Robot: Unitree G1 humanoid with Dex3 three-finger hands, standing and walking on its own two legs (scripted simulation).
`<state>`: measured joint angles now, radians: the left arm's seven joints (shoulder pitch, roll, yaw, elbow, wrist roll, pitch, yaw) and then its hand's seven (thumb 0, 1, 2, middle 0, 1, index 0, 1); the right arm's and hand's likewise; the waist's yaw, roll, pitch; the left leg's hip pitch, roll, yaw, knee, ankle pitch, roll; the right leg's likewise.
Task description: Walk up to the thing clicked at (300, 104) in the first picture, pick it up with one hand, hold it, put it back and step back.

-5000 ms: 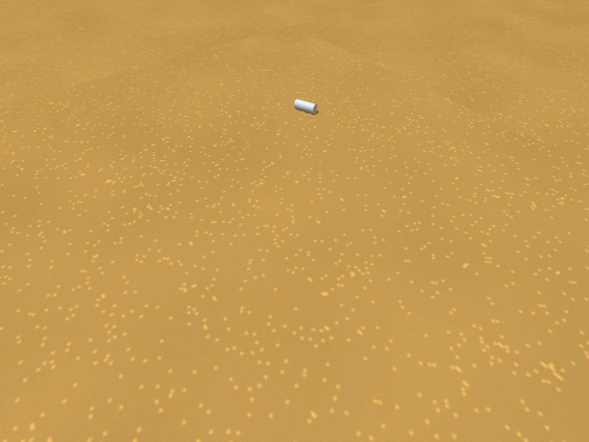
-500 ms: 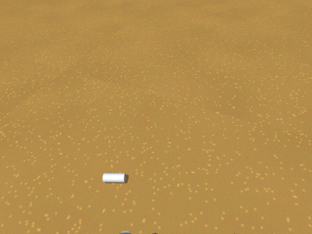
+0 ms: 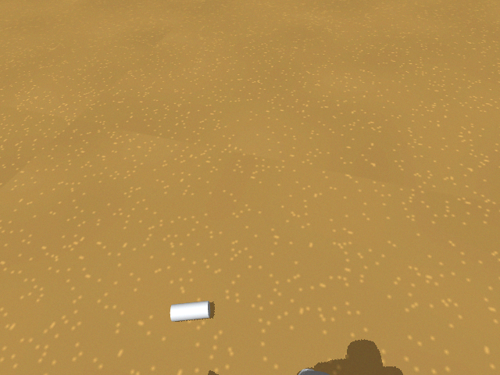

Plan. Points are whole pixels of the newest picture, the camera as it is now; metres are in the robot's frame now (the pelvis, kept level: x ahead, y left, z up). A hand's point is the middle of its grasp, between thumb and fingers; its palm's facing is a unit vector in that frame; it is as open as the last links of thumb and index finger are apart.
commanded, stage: walk up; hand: left
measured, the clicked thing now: (190, 311) +0.48 +0.25 -0.72
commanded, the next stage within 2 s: none
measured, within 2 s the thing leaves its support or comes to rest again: neither
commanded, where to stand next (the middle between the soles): +0.12 +0.00 m, yaw -1 degrees
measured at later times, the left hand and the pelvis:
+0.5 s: hand out of the picture +0.11 +0.33 -0.16, palm faces -0.02 -0.94 -0.35, open 7.3 cm; pelvis +0.04 +0.06 +0.00, yaw -1 degrees
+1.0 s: hand out of the picture +0.13 +0.29 -0.14, palm faces -0.01 -0.94 -0.34, open 7.3 cm; pelvis +0.05 +0.03 +0.01, yaw +0 degrees
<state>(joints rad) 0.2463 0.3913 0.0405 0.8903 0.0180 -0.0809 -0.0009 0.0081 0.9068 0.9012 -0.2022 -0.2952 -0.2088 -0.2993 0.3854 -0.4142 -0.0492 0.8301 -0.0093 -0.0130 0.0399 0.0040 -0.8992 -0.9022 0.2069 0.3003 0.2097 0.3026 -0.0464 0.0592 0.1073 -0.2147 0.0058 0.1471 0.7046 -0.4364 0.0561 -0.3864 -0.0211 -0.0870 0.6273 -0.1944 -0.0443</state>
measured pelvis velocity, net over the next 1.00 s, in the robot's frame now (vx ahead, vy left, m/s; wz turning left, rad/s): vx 0.05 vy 0.03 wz -0.01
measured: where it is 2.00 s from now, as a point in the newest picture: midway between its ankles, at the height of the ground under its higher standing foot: outside the picture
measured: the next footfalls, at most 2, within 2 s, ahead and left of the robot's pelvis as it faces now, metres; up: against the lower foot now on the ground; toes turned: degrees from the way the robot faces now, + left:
left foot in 0.28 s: +0.14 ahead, +0.19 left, +0.00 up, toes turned +1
right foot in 0.56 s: +0.07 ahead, -0.10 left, +0.00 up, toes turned -2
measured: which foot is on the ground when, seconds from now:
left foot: down 0.00-0.00, up 0.02-0.26, down 0.28-1.00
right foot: down 0.00-0.32, up 0.34-0.54, down 0.56-1.00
